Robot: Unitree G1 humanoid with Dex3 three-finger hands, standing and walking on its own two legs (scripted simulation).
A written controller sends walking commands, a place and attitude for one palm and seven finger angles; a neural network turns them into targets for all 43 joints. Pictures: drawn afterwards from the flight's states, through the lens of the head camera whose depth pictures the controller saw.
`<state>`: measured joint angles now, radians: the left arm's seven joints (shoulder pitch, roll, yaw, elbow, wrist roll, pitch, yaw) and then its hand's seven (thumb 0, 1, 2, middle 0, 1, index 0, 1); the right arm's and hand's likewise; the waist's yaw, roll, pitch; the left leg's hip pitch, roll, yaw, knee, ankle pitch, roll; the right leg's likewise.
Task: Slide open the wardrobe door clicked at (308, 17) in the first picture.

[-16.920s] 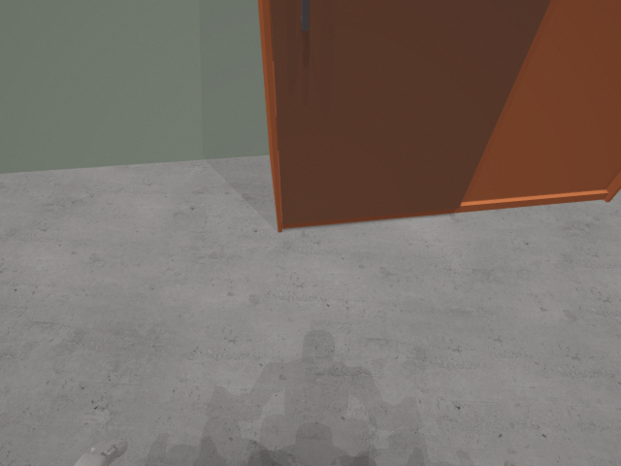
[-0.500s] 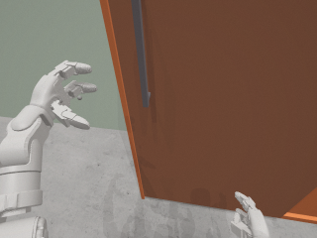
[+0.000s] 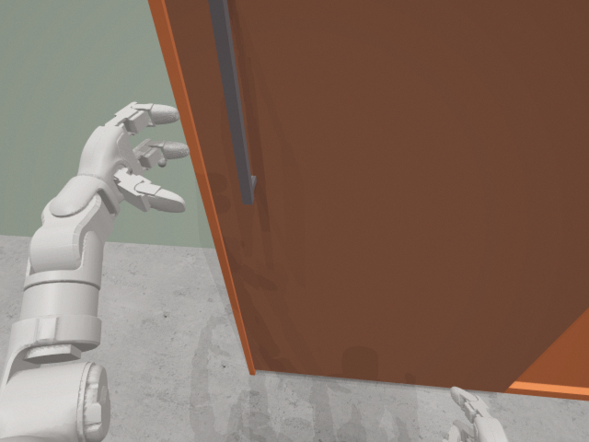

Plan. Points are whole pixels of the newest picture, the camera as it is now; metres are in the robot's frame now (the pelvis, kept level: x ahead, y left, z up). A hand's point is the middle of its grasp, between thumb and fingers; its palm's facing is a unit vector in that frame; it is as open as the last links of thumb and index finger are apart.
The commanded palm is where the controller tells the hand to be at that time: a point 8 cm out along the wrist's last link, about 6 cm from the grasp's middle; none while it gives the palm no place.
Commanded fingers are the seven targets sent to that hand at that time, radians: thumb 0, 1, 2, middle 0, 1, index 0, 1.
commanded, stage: move the hooked fingers beside the handle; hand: left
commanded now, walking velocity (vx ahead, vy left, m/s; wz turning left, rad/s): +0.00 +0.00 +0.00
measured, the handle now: (238, 110) +0.49 +0.11 +0.24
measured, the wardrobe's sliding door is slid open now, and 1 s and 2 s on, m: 0.00 0.00 0.00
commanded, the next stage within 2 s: none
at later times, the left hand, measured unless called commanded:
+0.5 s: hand (208, 143) +0.44 +0.15 +0.22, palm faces -0.03 -1.00 +0.01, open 14.0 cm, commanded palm +0.42 +0.21 +0.22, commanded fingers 0.00 -0.50 0.30 -0.30 -1.20 -0.30 -1.20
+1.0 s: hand (208, 141) +0.43 +0.14 +0.23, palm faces -0.03 -1.00 +0.00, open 14.0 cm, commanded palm +0.41 +0.20 +0.22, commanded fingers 0.00 -0.50 0.30 -0.30 -1.20 -0.30 -1.20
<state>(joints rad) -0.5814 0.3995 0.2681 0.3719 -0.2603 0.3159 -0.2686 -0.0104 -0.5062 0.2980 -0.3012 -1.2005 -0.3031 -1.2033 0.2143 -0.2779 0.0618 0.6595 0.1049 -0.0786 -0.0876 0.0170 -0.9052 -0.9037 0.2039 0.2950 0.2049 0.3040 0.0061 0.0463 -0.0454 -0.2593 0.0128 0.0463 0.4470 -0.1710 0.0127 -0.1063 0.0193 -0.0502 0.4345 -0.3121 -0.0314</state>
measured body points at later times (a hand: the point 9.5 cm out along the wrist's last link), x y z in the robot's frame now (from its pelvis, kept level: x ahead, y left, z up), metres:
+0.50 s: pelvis +0.01 +0.00 +0.00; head +0.01 -0.02 +0.45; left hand +0.44 +0.20 +0.22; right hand +0.13 -0.26 -0.11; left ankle +0.04 +0.11 -0.74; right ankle -0.05 -0.09 -0.74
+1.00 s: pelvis +0.01 -0.01 +0.00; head -0.01 -0.02 +0.45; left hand +0.43 +0.20 +0.23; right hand +0.16 -0.25 -0.10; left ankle +0.04 +0.11 -0.74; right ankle -0.05 -0.09 -0.74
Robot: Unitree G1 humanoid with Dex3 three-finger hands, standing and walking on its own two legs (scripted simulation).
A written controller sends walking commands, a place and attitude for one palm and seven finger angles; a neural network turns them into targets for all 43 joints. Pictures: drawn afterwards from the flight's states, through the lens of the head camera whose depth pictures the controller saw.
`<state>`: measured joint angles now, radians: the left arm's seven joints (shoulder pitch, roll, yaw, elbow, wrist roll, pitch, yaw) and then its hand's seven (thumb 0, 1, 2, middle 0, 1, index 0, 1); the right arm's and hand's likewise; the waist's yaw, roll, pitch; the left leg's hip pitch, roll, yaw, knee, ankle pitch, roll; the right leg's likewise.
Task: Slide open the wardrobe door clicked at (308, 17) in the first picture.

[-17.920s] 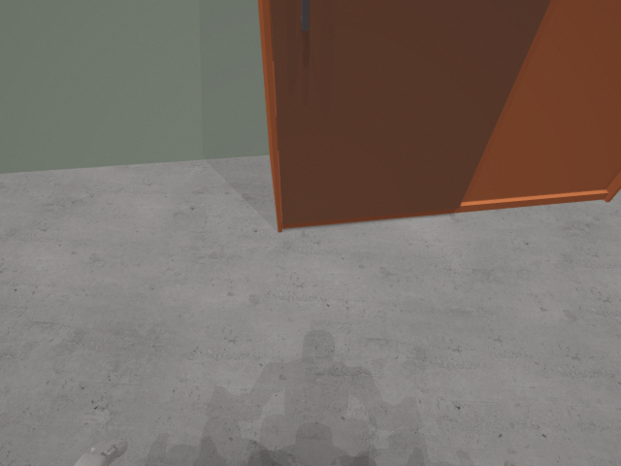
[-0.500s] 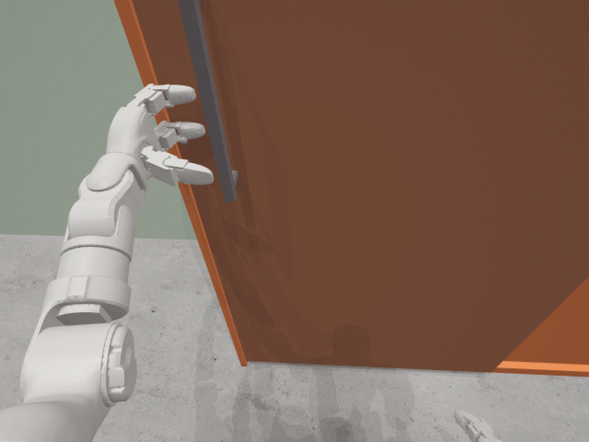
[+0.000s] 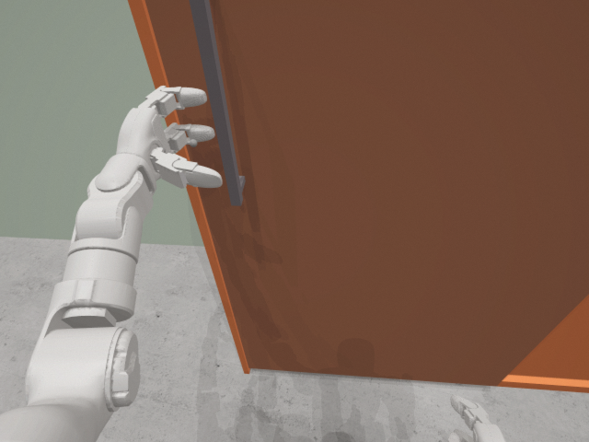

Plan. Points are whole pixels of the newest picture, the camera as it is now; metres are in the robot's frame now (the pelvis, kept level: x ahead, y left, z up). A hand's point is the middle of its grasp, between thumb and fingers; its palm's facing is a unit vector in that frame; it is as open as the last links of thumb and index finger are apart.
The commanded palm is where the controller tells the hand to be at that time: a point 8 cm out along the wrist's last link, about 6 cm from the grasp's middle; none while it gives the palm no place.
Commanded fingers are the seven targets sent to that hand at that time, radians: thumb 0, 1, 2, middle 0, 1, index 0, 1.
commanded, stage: move the hooked fingers beside the handle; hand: left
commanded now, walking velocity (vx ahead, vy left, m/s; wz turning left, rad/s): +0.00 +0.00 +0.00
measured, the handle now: (224, 110) +0.49 +0.12 +0.24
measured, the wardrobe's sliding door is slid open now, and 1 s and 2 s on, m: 0.00 0.00 0.00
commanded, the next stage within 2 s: none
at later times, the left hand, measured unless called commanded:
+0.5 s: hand (187, 154) +0.43 +0.17 +0.21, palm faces +0.00 -1.00 +0.02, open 14.0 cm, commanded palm +0.40 +0.22 +0.22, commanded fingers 0.00 -0.50 0.30 -0.30 -1.20 -0.30 -1.20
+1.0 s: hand (193, 137) +0.43 +0.15 +0.23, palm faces +0.00 -1.00 -0.01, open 14.0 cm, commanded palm +0.41 +0.21 +0.22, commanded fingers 0.00 -0.50 0.30 -0.30 -1.20 -0.30 -1.20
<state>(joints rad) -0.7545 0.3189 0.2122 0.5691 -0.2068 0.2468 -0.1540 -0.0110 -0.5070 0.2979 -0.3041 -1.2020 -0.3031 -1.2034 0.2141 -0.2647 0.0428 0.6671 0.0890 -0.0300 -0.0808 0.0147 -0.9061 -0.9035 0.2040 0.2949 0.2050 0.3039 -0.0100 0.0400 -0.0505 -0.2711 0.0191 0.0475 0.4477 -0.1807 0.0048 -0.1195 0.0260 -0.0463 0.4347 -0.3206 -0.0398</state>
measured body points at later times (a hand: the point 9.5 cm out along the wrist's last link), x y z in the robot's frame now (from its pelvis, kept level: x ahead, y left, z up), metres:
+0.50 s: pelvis +0.00 +0.00 +0.00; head -0.01 -0.02 +0.45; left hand +0.42 +0.22 +0.21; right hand +0.11 -0.26 -0.11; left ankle +0.03 +0.12 -0.74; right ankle -0.06 -0.09 -0.74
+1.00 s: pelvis +0.00 +0.01 +0.00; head -0.01 +0.00 +0.45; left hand +0.42 +0.21 +0.23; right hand +0.13 -0.24 -0.10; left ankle +0.03 +0.12 -0.74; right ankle -0.06 -0.09 -0.74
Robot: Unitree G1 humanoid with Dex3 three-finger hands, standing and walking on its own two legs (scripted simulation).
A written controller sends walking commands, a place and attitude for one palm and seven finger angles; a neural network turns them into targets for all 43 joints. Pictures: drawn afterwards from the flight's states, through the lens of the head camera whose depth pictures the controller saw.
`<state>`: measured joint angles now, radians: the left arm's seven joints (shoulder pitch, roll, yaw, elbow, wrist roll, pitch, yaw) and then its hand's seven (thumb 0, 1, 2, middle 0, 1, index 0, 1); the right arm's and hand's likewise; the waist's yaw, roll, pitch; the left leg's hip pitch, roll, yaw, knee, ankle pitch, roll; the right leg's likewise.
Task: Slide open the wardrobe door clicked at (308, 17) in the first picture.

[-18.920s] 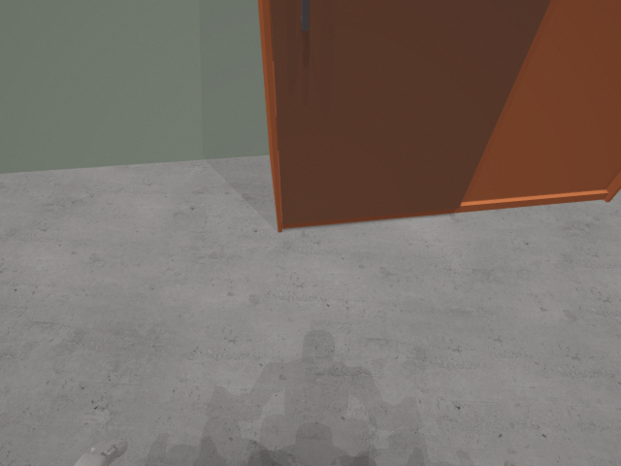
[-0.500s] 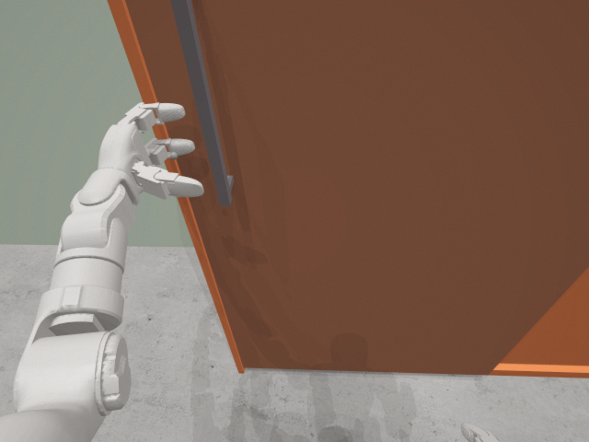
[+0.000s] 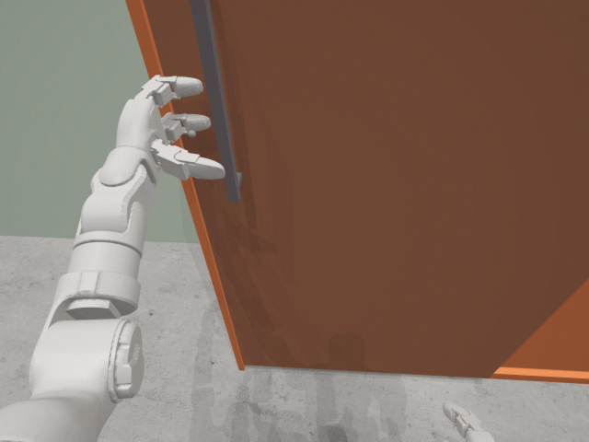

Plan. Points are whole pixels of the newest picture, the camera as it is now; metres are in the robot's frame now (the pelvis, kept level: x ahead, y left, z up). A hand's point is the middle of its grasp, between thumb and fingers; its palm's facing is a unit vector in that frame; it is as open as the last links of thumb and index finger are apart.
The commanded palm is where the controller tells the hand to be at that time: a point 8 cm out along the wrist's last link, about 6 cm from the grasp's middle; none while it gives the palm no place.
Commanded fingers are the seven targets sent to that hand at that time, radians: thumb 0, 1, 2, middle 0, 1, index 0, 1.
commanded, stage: move the hooked fingers beside the handle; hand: left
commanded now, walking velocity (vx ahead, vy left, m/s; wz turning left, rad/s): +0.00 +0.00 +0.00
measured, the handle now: (222, 106) +0.49 +0.12 +0.24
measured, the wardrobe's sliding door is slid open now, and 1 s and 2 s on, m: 0.00 0.00 0.00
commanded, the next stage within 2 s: feel for the door with the fingertips in 1.30 s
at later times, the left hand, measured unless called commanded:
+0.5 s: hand (179, 154) +0.43 +0.17 +0.20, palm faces +0.02 -1.00 -0.01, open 14.0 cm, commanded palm +0.40 +0.22 +0.22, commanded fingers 0.00 -0.50 0.30 -0.30 -1.20 -0.30 -1.20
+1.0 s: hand (182, 136) +0.44 +0.17 +0.22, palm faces +0.00 -1.00 +0.01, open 14.0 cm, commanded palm +0.41 +0.22 +0.22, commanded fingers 0.00 -0.50 0.30 -0.30 -1.20 -0.30 -1.20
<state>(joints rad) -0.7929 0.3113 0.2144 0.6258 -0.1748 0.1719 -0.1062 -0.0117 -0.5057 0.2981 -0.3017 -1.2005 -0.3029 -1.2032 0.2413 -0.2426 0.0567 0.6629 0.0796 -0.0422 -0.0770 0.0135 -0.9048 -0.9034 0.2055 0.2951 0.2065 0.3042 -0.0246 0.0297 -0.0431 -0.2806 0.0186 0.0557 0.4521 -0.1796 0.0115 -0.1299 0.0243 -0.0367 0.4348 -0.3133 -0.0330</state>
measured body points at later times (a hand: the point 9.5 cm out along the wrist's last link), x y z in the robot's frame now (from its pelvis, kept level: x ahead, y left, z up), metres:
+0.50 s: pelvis +0.00 -0.01 +0.00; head +0.00 -0.02 +0.45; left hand +0.42 +0.23 +0.20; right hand +0.14 -0.26 -0.10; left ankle +0.04 +0.11 -0.74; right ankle -0.05 -0.10 -0.74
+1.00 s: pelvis +0.01 +0.00 +0.00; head +0.01 -0.01 +0.45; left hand +0.43 +0.22 +0.22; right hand +0.12 -0.26 -0.11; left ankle +0.04 +0.11 -0.74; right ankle -0.05 -0.10 -0.74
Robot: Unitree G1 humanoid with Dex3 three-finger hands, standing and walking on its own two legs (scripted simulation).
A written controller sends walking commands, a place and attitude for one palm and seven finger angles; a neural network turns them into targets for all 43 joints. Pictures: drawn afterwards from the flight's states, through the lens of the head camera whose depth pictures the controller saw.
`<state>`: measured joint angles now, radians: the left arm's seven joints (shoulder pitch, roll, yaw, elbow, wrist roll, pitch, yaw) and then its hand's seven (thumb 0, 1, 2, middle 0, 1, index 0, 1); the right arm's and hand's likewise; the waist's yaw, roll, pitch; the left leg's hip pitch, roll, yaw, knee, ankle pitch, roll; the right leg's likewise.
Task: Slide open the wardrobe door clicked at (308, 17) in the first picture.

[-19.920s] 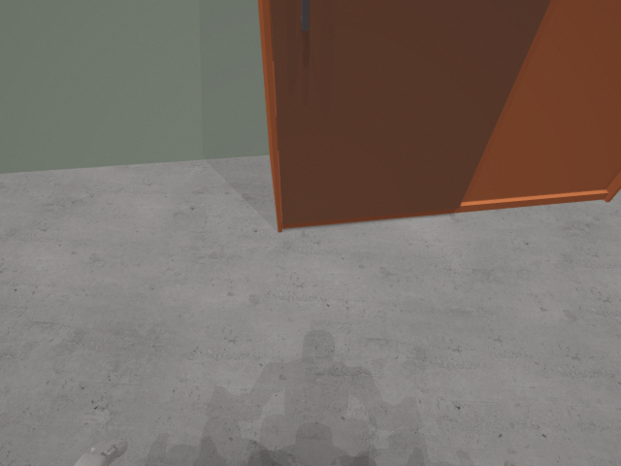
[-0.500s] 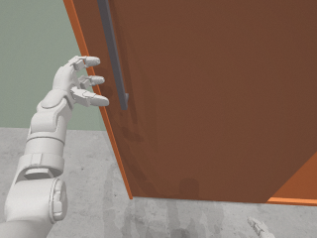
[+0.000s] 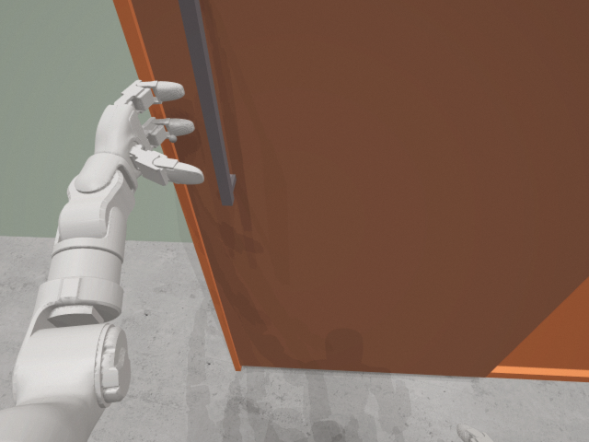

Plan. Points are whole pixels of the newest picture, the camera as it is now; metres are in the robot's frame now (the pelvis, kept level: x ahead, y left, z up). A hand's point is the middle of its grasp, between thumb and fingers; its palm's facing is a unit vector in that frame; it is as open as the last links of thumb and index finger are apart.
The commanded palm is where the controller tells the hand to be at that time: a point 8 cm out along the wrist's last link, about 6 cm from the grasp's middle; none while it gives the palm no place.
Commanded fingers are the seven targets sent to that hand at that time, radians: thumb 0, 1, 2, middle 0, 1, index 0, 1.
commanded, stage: move the hooked fingers beside the handle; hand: left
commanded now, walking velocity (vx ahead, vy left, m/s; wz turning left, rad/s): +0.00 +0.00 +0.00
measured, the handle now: (214, 107) +0.48 +0.12 +0.24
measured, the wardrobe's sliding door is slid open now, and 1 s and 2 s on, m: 0.00 0.00 0.00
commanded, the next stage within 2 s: feel for the door with the fingertips in 0.30 s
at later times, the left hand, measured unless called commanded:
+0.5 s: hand (161, 148) +0.41 +0.18 +0.22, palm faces +0.01 -1.00 +0.00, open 14.0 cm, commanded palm +0.39 +0.23 +0.22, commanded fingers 0.00 -0.50 0.30 -0.30 -1.20 -0.30 -1.20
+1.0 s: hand (199, 141) +0.42 +0.14 +0.22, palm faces +0.01 -1.00 +0.01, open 14.0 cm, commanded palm +0.40 +0.19 +0.22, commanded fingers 0.00 -0.50 0.30 -0.30 -1.20 -0.30 -1.20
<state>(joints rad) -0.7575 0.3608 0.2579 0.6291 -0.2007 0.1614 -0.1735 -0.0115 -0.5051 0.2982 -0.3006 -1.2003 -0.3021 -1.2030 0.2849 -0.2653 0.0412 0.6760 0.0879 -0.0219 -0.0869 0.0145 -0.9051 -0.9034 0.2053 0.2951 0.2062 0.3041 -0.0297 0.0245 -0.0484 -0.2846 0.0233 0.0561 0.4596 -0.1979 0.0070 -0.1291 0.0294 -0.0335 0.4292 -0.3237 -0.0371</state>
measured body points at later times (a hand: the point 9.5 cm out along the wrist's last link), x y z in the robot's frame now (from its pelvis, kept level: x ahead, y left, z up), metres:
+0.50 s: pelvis +0.00 +0.00 +0.00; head -0.02 -0.01 +0.45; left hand +0.40 +0.23 +0.22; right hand +0.15 -0.24 -0.10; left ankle +0.03 +0.12 -0.74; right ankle -0.06 -0.09 -0.74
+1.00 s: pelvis -0.01 +0.00 +0.00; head -0.02 -0.01 +0.45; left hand +0.42 +0.19 +0.22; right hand +0.11 -0.24 -0.11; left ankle +0.03 +0.12 -0.74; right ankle -0.06 -0.09 -0.74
